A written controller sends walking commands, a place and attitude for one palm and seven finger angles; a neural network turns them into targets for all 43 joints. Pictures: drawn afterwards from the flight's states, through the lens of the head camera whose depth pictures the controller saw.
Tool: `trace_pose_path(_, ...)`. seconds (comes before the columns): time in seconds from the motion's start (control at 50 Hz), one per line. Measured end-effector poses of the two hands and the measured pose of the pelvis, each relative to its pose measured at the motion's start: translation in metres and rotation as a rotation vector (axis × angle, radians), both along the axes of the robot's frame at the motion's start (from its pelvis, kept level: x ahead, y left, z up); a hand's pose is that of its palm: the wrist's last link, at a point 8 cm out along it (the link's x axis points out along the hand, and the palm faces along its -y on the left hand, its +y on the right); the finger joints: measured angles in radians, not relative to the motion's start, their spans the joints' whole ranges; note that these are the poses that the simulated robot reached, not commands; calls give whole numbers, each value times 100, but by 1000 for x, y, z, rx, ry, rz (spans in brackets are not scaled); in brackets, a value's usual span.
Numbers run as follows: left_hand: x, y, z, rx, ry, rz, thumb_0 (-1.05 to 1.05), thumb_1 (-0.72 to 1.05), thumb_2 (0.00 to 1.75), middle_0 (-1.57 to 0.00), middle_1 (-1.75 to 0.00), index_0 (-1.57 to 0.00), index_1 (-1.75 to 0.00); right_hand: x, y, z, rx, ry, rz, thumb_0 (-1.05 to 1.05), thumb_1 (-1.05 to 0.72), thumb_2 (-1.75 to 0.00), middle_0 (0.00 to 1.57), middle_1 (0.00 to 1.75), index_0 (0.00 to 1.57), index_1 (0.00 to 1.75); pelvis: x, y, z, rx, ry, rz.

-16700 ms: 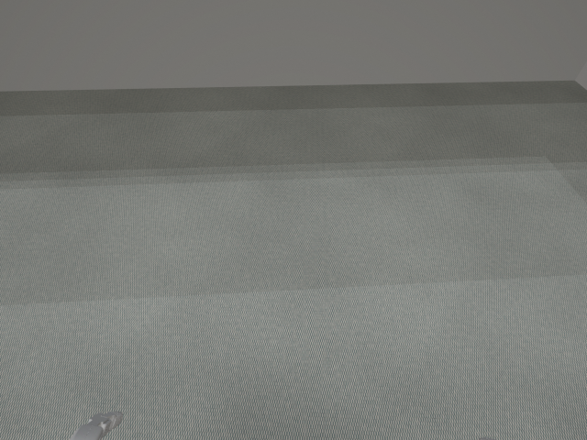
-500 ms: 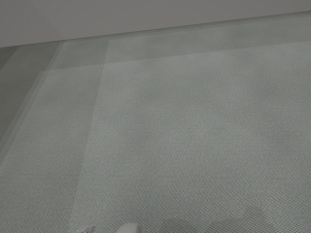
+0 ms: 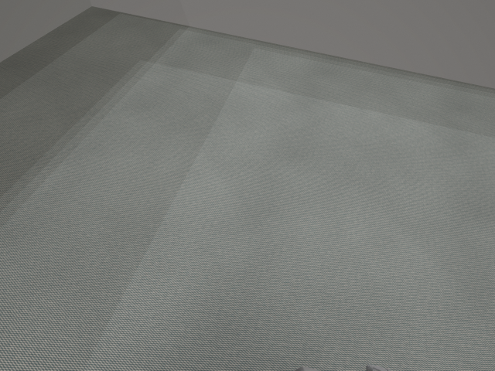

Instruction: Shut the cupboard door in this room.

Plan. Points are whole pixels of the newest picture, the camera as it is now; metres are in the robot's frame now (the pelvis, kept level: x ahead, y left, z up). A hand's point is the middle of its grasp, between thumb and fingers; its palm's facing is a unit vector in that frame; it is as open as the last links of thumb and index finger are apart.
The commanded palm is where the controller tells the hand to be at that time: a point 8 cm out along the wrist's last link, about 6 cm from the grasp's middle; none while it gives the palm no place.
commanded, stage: turn or walk to find it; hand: left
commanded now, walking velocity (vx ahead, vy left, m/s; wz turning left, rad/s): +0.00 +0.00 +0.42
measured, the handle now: out of the picture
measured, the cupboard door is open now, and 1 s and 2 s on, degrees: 93 93 93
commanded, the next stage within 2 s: none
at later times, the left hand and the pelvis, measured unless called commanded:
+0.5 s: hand out of the picture +0.04 +0.14 -0.14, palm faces +0.18 -0.94 -0.29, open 7.4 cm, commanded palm none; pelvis -0.04 -0.07 +0.00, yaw +12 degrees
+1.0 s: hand out of the picture -0.18 +0.14 -0.19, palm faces +0.48 -0.84 -0.24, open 7.4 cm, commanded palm none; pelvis -0.08 -0.05 -0.01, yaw +26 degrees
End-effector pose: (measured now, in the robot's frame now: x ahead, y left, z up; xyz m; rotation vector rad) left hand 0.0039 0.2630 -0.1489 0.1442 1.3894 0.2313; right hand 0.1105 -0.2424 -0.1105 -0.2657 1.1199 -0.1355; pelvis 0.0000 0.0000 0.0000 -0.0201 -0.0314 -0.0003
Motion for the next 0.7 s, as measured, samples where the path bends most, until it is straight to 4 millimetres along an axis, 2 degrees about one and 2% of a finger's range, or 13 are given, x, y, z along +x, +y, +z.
trace_pose_path(0.1,12,5,11,1,-75,8,1,91,90,-20,-29,-20,-30,-11,12,2,18,21,16,0,-91,-90,21,30,21,30,-6,4,7,-6,5,33)
trace_pose_path(0.2,26,0,18,19,-134,5,1,91,90,-20,-29,-20,-30,-36,10,-6,43,67,3,0,-91,-90,21,30,21,30,-13,-2,7,4,10,64)
trace_pose_path(0.3,40,-18,26,39,-186,-6,1,91,90,-20,-29,-20,-30,-70,-7,-21,64,146,-17,0,-91,-90,21,30,21,30,-22,-18,4,15,20,101)
trace_pose_path(0.4,45,-48,33,70,-252,-6,1,91,90,-20,-29,-20,-30,-98,-36,-43,91,226,-17,0,-91,-90,21,30,21,30,-31,-45,-5,39,35,147)
trace_pose_path(0.46,32,-67,39,86,-267,8,1,91,90,-20,-29,-20,-30,-105,-54,-52,98,261,-3,0,-91,-90,21,30,20,30,-37,-59,-5,35,21,185)
trace_pose_path(0.56,-4,-89,47,88,-227,83,1,90,90,-20,-29,-21,-30,-97,-76,-46,93,274,43,0,-91,-90,20,30,20,30,-40,-74,4,65,16,234)
trace_pose_path(0.7,-56,-104,43,83,-179,202,1,91,90,-21,-29,-21,-30,-78,-87,-40,56,286,134,0,-91,-90,20,30,20,30,-44,-84,7,66,21,312)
